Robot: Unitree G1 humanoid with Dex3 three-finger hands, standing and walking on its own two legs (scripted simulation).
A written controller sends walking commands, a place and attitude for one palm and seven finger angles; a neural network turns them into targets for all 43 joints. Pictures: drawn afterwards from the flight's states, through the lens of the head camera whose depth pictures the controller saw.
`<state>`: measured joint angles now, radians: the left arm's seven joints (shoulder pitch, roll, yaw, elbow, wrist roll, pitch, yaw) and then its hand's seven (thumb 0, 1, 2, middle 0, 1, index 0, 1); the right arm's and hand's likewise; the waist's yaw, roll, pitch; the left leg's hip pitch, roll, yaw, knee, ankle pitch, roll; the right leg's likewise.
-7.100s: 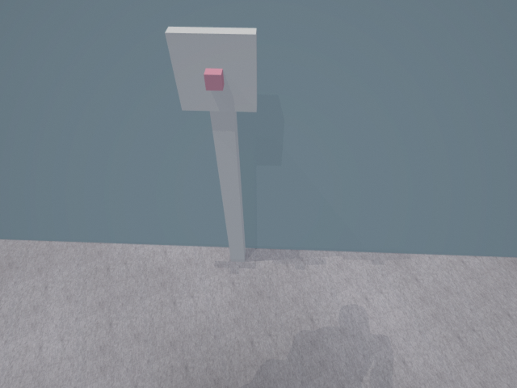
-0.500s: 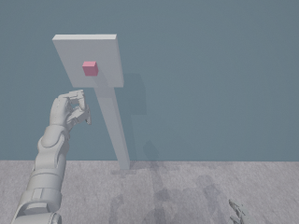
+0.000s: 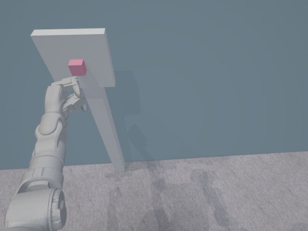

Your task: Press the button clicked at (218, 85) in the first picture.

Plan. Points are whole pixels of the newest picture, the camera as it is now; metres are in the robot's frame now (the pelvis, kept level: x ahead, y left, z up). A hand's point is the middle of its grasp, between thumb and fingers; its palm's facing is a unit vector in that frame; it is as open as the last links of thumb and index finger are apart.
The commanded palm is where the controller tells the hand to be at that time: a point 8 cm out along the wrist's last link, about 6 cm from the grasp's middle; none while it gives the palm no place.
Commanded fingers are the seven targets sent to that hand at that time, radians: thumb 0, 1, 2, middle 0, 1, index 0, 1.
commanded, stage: aim a knuckle at the button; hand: left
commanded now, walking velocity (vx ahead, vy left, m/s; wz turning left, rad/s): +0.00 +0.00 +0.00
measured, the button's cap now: (78, 66) +0.53 +0.21 +0.14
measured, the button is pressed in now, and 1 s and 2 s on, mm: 0 0 12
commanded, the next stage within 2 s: press the button with the knuckle in 0.54 s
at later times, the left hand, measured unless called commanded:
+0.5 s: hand (83, 101) +0.42 +0.18 +0.11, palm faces +0.07 -1.00 +0.00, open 3.1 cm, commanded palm +0.39 +0.24 +0.11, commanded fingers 0.00 0.90 0.90 -1.30 -1.50 -1.30 -1.50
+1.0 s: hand (85, 92) +0.46 +0.18 +0.11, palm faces +0.07 -1.00 +0.01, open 3.1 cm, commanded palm +0.43 +0.24 +0.11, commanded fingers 0.00 0.90 0.90 -1.30 -1.50 -1.30 -1.50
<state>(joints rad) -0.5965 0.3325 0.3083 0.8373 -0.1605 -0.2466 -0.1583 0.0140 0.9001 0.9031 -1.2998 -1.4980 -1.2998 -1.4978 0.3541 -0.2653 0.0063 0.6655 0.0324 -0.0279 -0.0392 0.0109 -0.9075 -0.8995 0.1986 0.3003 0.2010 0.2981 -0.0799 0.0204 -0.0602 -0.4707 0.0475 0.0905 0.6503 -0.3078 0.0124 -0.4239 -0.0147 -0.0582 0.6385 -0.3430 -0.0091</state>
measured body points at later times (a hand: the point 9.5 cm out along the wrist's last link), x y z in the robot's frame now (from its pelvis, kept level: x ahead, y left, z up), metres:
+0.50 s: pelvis -0.01 +0.00 +0.00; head +0.03 +0.00 +0.45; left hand +0.41 +0.24 +0.11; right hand +0.09 -0.25 -0.11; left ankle +0.01 +0.11 -0.72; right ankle -0.02 -0.11 -0.72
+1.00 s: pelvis +0.00 +0.00 -0.01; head +0.05 +0.00 +0.44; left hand +0.45 +0.24 +0.11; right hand +0.05 -0.27 -0.12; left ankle +0.01 +0.11 -0.72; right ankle -0.02 -0.11 -0.72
